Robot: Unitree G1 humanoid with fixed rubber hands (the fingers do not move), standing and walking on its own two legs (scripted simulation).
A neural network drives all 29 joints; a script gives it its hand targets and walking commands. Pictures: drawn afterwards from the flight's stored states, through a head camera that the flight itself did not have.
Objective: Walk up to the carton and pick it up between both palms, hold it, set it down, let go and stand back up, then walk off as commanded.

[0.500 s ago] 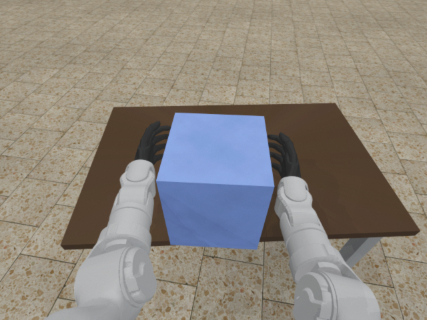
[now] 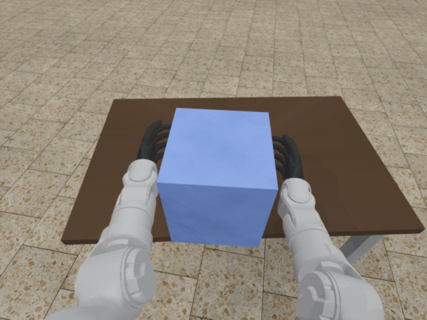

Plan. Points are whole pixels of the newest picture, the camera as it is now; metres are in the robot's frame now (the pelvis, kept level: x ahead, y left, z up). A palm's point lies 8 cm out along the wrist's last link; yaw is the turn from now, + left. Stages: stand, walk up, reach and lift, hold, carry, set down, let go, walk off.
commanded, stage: set down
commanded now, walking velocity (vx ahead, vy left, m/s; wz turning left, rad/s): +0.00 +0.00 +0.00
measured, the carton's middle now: (218, 179) +0.39 +0.01 +0.04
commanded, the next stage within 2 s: none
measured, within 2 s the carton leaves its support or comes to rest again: neither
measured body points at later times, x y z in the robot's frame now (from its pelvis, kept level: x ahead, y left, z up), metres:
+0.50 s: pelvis -0.01 +0.00 +0.00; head +0.02 +0.02 +0.45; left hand +0.38 +0.17 +0.03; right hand +0.35 -0.17 +0.03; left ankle +0.00 +0.12 -0.75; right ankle -0.01 -0.13 -0.75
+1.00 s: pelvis -0.07 +0.00 +0.00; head -0.08 +0.02 +0.45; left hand +0.30 +0.17 +0.05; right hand +0.27 -0.18 +0.05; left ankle +0.00 +0.12 -0.75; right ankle -0.01 -0.13 -0.75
